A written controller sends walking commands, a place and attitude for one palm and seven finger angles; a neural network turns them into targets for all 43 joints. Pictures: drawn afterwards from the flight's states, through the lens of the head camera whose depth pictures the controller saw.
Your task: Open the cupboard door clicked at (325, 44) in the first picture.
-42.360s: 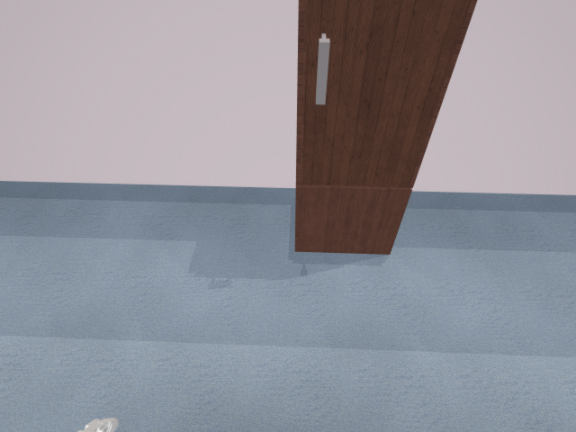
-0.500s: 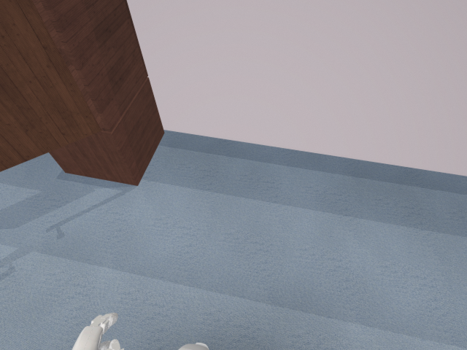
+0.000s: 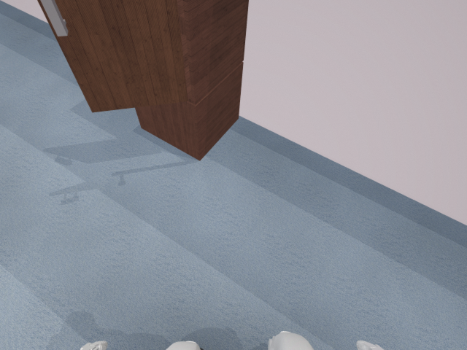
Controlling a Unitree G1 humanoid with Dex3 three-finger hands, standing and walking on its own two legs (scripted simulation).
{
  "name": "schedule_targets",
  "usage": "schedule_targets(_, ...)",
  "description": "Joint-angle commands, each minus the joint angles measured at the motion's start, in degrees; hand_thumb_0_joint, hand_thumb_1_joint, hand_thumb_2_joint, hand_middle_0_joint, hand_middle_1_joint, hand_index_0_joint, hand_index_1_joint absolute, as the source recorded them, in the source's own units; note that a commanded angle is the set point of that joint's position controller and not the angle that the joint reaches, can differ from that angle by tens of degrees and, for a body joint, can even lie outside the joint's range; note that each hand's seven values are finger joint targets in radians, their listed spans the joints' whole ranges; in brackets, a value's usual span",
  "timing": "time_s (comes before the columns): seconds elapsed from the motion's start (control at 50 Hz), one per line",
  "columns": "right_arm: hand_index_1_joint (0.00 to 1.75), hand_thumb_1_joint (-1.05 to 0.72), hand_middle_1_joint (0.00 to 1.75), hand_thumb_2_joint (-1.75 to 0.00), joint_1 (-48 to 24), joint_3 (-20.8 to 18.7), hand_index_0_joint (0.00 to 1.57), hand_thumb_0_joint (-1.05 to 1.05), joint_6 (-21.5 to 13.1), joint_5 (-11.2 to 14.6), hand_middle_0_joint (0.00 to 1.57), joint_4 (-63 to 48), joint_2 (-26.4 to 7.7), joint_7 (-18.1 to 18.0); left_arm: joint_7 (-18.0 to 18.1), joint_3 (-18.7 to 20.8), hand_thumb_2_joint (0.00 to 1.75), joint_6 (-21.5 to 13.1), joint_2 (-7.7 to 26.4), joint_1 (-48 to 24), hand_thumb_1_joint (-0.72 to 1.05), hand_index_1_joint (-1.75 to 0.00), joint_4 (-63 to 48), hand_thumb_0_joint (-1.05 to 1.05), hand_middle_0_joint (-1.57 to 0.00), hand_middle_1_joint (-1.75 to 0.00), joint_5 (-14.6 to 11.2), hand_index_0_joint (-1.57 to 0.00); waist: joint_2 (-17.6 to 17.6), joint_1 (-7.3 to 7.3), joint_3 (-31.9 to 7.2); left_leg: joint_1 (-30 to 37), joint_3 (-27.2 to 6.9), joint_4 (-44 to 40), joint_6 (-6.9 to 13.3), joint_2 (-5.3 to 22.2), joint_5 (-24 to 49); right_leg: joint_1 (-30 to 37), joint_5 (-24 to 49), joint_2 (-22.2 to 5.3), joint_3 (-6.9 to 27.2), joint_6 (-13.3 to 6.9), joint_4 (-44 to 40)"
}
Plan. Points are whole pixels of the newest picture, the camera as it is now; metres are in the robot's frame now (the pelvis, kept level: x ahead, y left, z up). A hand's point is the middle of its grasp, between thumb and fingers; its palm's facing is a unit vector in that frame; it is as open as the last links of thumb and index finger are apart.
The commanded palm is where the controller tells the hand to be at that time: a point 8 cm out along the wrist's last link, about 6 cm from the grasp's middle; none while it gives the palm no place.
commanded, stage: turn to face it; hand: left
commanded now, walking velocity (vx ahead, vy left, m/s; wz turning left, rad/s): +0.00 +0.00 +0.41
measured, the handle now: out of the picture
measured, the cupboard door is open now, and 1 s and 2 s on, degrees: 46 46 46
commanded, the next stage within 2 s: take the last steps up to it in 0.32 s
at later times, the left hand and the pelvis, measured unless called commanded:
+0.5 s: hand out of the picture +0.00 +0.18 -0.19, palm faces +0.25 -0.95 -0.18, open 7.4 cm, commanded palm none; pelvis +0.02 +0.00 -0.01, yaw +12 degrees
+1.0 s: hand out of the picture +0.06 +0.20 -0.16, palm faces +0.34 -0.92 -0.18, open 7.4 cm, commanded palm none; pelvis +0.10 +0.03 +0.01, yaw +18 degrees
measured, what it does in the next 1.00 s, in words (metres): walks ahead, turning left: right foot, then left foot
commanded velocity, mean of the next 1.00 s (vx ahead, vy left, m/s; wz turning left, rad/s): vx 0.18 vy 0.06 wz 0.20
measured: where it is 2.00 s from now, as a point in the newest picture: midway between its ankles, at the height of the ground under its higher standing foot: (185, 280)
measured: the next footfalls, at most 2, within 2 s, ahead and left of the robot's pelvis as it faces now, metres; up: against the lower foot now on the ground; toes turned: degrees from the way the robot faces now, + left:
right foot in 0.14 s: +0.05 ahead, -0.15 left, +0.00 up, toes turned +1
left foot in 0.46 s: +0.05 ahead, +0.10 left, +0.00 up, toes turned +14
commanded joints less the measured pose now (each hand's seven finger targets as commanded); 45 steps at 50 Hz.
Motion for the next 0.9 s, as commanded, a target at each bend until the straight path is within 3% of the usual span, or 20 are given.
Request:
schedule_targets(0.0, 0.3, -0.9, 0.3, -0.9, 1.31, -3.13, 0.2, 0.0, -0.76, -0.04, 0.2, -2.87, -12.03, -0.93, -0.22, 0.25, 0.9, -2.03, 2.5, -0.08, 0.9, -0.3, -4.84, 0.0, -0.2, -0.3, -0.35, -0.2, 10.31, -1.52, -10.2, 6.92, -13.25, -10.35, 7.97, 13.19, 14.48, 4.09, 0.2, 1.89, -0.58, -0.52, -11.17)
schedule_targets(0.08, 0.3, -0.9, 0.3, -0.9, -1.94, -3.03, 0.2, 0.0, -0.19, 0.56, 0.2, -3.51, -10.85, -0.65, 0.12, 0.67, 0.9, -2.96, 3.36, 6.71, 0.9, -0.3, -2.86, 0.0, -0.2, -0.3, -0.4, -0.2, 8.22, 2.01, -9.72, -1.72, -12.8, -5.02, 4.84, 9.6, 10.11, 18.89, 11.9, 3.53, -1.79, -1.15, -30.76)
schedule_targets(0.1, 0.3, -0.9, 0.3, -0.9, -1.77, -2.76, 0.2, 0.0, -0.21, 1.14, 0.2, -3.99, -8.11, -0.4, 0.55, 1.3, 0.9, -3.7, 6.43, 8.5, 0.9, -0.3, -2.6, 0.0, -0.2, -0.3, 0.19, -0.2, -0.24, 2.81, -10.17, -7.35, -9.02, 2.21, 1.64, 4.85, 2.8, 24.58, 11.56, -3.33, 5.56, -2.88, -39.71)
schedule_targets(0.12, 0.3, -0.9, 0.3, -0.9, -1.56, -2.13, 0.2, 0.0, -0.3, 1.41, 0.2, -5.2, -4.48, -0.06, 0.87, 2.28, 0.9, -4.24, 11.69, 8.67, 0.9, -0.3, -2.83, 0.0, -0.2, -0.3, 0.95, -0.2, -16.22, 3.03, -9.6, -14.79, 0.18, 15.4, -2.69, -3.43, -13.8, 26.39, 16.36, -17.62, 21.61, -9.25, -44.54)
schedule_targets(0.14, 0.3, -0.9, 0.3, -0.9, -2.88, -2.42, 0.2, 0.0, -0.01, 1.09, 0.2, -5.3, -6.66, 0.17, 1.05, 1.98, 0.9, -4.3, 12.23, 8.36, 0.9, -0.3, -3.27, 0.0, -0.2, -0.3, 0.61, -0.2, -14.23, 3.56, -8.76, -13.51, -1.55, 28.09, -2.34, -1.09, -21.63, 19.62, 20.77, -23.28, 23.65, -14.25, -44.92)
schedule_targets(0.16, 0.3, -0.9, 0.3, -0.9, -2.05, -2.23, 0.2, 0.0, 0.14, 0.92, 0.2, -4.94, -5.75, 0.61, 0.95, 1.34, 0.9, -4.09, 10.36, 5.1, 0.9, -0.3, -4.09, 0.0, -0.2, -0.3, 0.49, -0.2, -8.6, 1.51, -6.87, -12.06, -2.39, 32.66, -1.98, -0.03, -17.91, 15.41, 18.69, -19.64, 17.49, -14.66, -44.07)
schedule_targets(0.24, 0.3, -0.9, 0.3, -0.9, -1.74, -1.71, 0.2, 0.0, 0.77, 1.04, 0.2, -2.14, -4.18, 0.85, 1.23, 0.29, 0.9, -4.59, 5.71, 3.24, 0.9, -0.3, -3.98, 0.0, -0.2, -0.3, 0.32, -0.2, -12.13, 0.03, -6.69, -12.18, 1.22, 30.96, -3.79, 1.43, -12.76, 20.43, 40.05, -12.13, 4.54, -11.51, -38.98)
schedule_targets(0.32, 0.3, -0.9, 0.3, -0.9, -4.78, -0.59, 0.2, 0.0, -0.04, 1.49, 0.2, -1.82, -1.81, 0.91, 1.2, 0.96, 0.9, -4.77, 7.63, 8.45, 0.9, -0.3, -1.48, 0.0, -0.2, -0.3, 0.79, -0.2, -9.46, 2.73, -8.24, -6.82, 5.71, 13.9, -3.77, 0.15, -13.37, 25.67, 49.25, -12.97, 3.14, -11.71, -35.24)
schedule_targets(0.38, 0.3, -0.9, 0.3, -0.9, -0.68, -0.25, 0.2, 0.0, -0.73, 1.27, 0.2, -0.01, -2.05, 0.54, 0.98, 1.13, 0.9, -4.48, 8.15, 7.39, 0.9, -0.3, -0.4, 0.0, -0.2, -0.3, 0.17, -0.2, -8.54, 0.56, -8.76, 3.2, 6.77, -0.76, -3.03, -0.69, -2.77, 21.24, 43.9, -11.45, 0.64, -8.77, -31.14)
schedule_targets(0.4, 0.3, -0.9, 0.3, -0.9, 2.06, -0.4, 0.2, 0.0, -1.22, 1.17, 0.2, 1.04, -3.29, 0.41, 0.83, 0.9, 0.9, -4.35, 7.31, 6.27, 0.9, -0.3, -0.35, 0.0, -0.2, -0.3, -0.33, -0.2, -6.19, -1.23, -9.28, 9.66, 5.17, -7.58, -2.24, 0.6, 5.09, 17.17, 38.86, -10.12, -0.63, -6.36, -27.69)
schedule_targets(0.42, 0.3, -0.9, 0.3, -0.9, 4.11, -1.25, 0.2, 0.0, -1.95, 0.71, 0.2, 1.3, -7.45, 0.19, 0.5, 0.5, 0.9, -4.22, 4.75, 6.44, 0.9, -0.3, -1.19, 0.0, -0.2, -0.3, -0.66, -0.2, 4.08, -1.77, -11.79, 16.56, -3.75, -10.03, 0.55, 8.65, 13.4, 9.92, 24.7, -6.23, -3.91, -3.07, -20.75)
schedule_targets(0.44, 0.3, -0.9, 0.3, -0.9, 7.53, -2.28, 0.2, 0.0, -1.99, 0.07, 0.2, 1.53, -12.07, -0.33, 0.3, -0.37, 0.9, -3.9, 1.47, 5.54, 0.9, -0.3, -2.49, 0.0, -0.2, -0.3, -0.98, -0.2, 17.18, -3.15, -12.73, 20.03, -18.39, -11.6, 8.37, 20.53, 24.27, 0.28, -6.02, -0.69, -6.25, -0.3, -10.73)
schedule_targets(0.48, 0.3, -0.9, 0.3, -0.9, 8.64, -2.06, 0.2, 0.0, -1.52, -0.35, 0.2, 2.3, -11.6, -1.08, 0.03, -0.19, 0.9, -3.14, 2.27, 0.13, 0.9, -0.3, -3.43, 0.0, -0.2, -0.3, 0.13, -0.2, 12.98, -4.2, -8.73, 15.52, -18.76, -14.45, 13.37, 21.08, 9.34, -4.95, -9.16, -0.32, -1.21, -2.14, 1.27)
schedule_targets(0.66, 0.3, -0.9, 0.3, -0.9, 8.61, -1.05, 0.2, 0.0, -3.55, -0.05, 0.2, 3.62, -7.73, -1.24, -2.0, -0.84, 0.9, -4.34, -0.86, -0.71, 0.9, -0.3, -0.6, 0.0, -0.2, -0.3, 0.37, -0.2, 8.84, -1.58, -5.71, 8.94, -11.71, -18.08, 10.14, 12.88, -5.16, 3.1, 1.41, 1.28, -3.25, -3.18, -14.96)
schedule_targets(0.74, 0.3, -0.9, 0.3, -0.9, 7.11, -0.87, 0.2, 0.0, -3.44, 0.58, 0.2, 4.56, -6.34, -0.83, -1.8, -0.07, 0.9, -5.35, 0.34, 6.92, 0.9, -0.3, 2.47, 0.0, -0.2, -0.3, 0.46, -0.2, 4.51, 2.52, -6.03, -0.84, -7.45, -10.96, 6.43, 8.28, -11.32, 21.72, 8.91, 2.87, -4.39, -3.25, -32.3)
schedule_targets(0.76, 0.3, -0.9, 0.3, -0.9, 6.78, -0.49, 0.2, 0.0, -3.66, 0.94, 0.2, 4.21, -4.22, -0.64, -1.36, 0.64, 0.9, -5.89, 2.57, 10.59, 0.9, -0.3, 3.64, 0.0, -0.2, -0.3, 0.69, -0.2, -2.09, 4.4, -6.09, -8.84, -3.47, -3.24, 3.95, 3.95, -13.05, 30.34, 3.48, -1.91, 2.14, -4.64, -38.08)
schedule_targets(0.78, 0.3, -0.9, 0.3, -0.9, 6.11, 0.07, 0.2, 0.0, -3.83, 1.24, 0.2, 2.72, -1.23, -0.2, -0.75, 1.79, 0.9, -6.23, 7.71, 15.22, 0.9, -0.3, 4.76, 0.0, -0.2, -0.3, 1.04, -0.2, -16.2, 6.47, -5.18, -19.53, 3.65, 10.76, 0.71, -1.98, -16.81, 35.82, -6.79, -16.27, 21.45, -9.93, -47.14)
schedule_targets(0.8, 0.3, -0.9, 0.3, -0.9, 2.47, -0.54, 0.2, 0.0, -3.42, 0.35, 0.2, 1.03, -4.45, 0.33, -0.28, 2.05, 0.9, -6.08, 9.77, 17.35, 0.9, -0.3, 4.92, 0.0, -0.2, -0.3, 0.62, -0.2, -14.33, 7.52, -2.39, -22.72, 1.66, 23.2, 0.05, 0.29, -20.12, 30.13, -14.06, -24.24, 31.62, -15.22, -53.4)
schedule_targets(0.82, 0.3, -0.9, 0.3, -0.9, 1.18, -0.95, 0.2, 0.0, -3.24, -0.06, 0.2, 0.61, -4.54, 0.84, -0.06, 1.86, 0.9, -5.69, 8.29, 14.53, 0.9, -0.3, 4.14, 0.0, -0.2, -0.3, 0.27, -0.2, -5.66, 5.57, 1.18, -23.37, 0.15, 27.36, 0.1, 2.49, -15.61, 25.96, -14.37, -23.93, 28.06, -16.26, -54.1)
schedule_targets(0.88, 0.3, -0.9, 0.3, -0.9, 3.87, -1.19, 0.2, 0.0, -1.99, 0.0, 0.2, 3.29, -2.51, 1.61, 0.03, 0.09, 0.9, -7.02, 2.63, 8.41, 0.9, -0.3, 3.52, 0.0, -0.2, -0.3, 0.22, -0.2, -11.51, 1.0, 3.91, -18.91, 0.14, 30.24, -1.44, 6.12, -2.96, 15.34, -4.99, -16.07, 13.34, -11.12, -54.48)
